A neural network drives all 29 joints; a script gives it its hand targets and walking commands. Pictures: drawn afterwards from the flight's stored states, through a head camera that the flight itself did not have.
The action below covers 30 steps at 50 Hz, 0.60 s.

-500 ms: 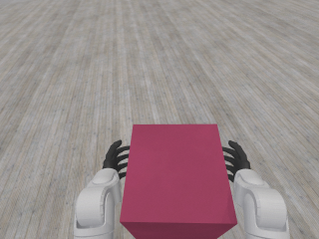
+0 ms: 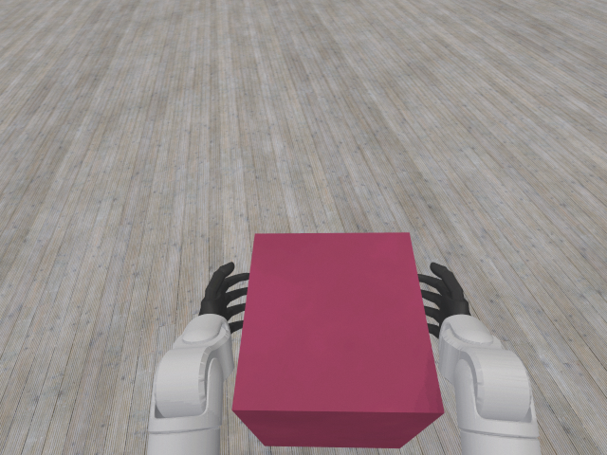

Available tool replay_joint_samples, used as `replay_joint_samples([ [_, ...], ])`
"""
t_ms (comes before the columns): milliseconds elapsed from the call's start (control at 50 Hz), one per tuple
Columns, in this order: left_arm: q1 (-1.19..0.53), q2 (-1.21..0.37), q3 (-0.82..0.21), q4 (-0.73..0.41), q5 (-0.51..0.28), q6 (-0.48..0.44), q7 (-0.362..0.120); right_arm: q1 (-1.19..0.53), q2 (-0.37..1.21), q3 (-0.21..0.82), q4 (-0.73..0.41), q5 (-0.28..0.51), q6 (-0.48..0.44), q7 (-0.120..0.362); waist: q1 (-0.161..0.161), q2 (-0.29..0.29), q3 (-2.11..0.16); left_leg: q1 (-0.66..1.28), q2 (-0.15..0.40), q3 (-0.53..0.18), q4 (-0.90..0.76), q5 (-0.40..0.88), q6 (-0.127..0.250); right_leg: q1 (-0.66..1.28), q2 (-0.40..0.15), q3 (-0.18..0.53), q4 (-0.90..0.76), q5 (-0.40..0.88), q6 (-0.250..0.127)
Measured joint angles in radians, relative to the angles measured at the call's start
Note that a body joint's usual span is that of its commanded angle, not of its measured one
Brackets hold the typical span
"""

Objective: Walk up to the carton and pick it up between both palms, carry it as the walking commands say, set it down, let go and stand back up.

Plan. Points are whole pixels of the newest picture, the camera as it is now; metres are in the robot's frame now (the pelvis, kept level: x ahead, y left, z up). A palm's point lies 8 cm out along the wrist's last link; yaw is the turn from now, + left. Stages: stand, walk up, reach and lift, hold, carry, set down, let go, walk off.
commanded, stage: carry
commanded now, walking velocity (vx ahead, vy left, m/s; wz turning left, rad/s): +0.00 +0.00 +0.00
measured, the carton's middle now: (331, 347) +0.27 +0.00 -0.01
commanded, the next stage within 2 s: none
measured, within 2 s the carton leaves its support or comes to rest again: neither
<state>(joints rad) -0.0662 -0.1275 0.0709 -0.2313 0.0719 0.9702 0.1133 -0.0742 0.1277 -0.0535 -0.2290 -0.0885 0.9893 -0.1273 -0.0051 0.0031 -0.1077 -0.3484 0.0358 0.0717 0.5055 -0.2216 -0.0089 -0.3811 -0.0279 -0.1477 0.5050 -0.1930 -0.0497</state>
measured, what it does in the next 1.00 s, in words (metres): stands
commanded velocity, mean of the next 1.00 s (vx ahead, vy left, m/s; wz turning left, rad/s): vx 0.00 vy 0.00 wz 0.00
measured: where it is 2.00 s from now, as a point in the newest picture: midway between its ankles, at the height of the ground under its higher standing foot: (308, 448)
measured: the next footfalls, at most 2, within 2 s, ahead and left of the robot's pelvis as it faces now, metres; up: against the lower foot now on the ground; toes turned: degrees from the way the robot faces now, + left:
right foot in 1.64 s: +0.26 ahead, -0.09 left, +0.00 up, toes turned +3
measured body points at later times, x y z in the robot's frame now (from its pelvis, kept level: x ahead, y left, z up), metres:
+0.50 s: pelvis +0.02 -0.01 +0.00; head +0.01 -0.01 +0.45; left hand +0.29 +0.14 +0.06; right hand +0.29 -0.16 +0.06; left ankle +0.02 +0.13 -0.73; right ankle +0.04 -0.09 -0.73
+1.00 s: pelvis +0.03 -0.01 +0.00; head +0.02 -0.02 +0.45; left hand +0.30 +0.13 +0.06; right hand +0.30 -0.16 +0.06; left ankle +0.02 +0.13 -0.73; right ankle +0.04 -0.09 -0.73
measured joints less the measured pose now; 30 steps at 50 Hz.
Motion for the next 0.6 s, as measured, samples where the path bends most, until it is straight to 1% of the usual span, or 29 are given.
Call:
replay_joint_samples([
  [280, -0.003, 0.000, 0.004, 0.027, 0.006, -0.033, -0.005, -0.002, 0.000, -0.001, 0.028, -0.005, -0.034, 0.003, -0.002, 0.000, 0.004, 0.013, 0.011, -0.005, 0.006, -0.018, -0.011, 0.014, 0.009, -0.004, 0.005, -0.019, -0.007],
  [600, 0.003, 0.000, 0.003, 0.024, 0.010, -0.032, -0.007, 0.001, 0.000, 0.003, 0.029, -0.008, -0.035, 0.004, -0.003, 0.000, 0.002, 0.031, 0.018, -0.006, 0.007, -0.034, -0.020, 0.029, 0.016, -0.005, 0.011, -0.038, -0.012],
])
